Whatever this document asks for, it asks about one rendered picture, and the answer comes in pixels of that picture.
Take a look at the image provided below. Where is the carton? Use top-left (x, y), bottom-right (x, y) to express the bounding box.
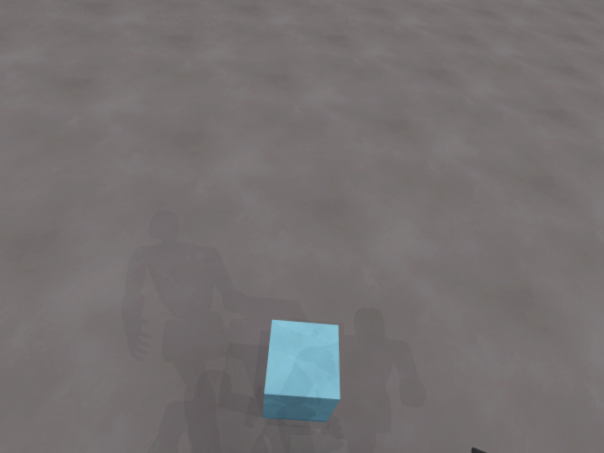
top-left (263, 320), bottom-right (340, 422)

